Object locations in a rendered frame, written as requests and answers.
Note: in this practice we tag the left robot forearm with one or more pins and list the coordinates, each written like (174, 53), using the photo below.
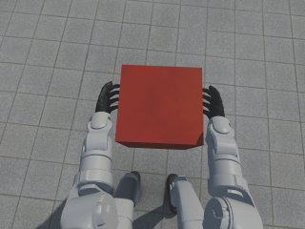
(95, 169)

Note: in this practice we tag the robot left foot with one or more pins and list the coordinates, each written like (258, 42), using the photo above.
(138, 177)

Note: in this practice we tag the left robot thigh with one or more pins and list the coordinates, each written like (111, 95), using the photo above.
(125, 197)

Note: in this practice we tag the robot right upper arm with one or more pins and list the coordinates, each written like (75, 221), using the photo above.
(227, 213)

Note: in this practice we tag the right robot forearm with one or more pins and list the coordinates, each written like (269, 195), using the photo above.
(224, 164)

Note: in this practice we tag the robot right hand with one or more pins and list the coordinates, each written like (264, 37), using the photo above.
(215, 107)

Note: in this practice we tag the robot left hand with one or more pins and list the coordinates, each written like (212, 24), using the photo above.
(104, 102)

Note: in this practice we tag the carton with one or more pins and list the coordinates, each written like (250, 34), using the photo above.
(160, 107)

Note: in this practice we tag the robot left upper arm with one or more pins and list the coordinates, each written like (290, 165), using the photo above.
(92, 211)

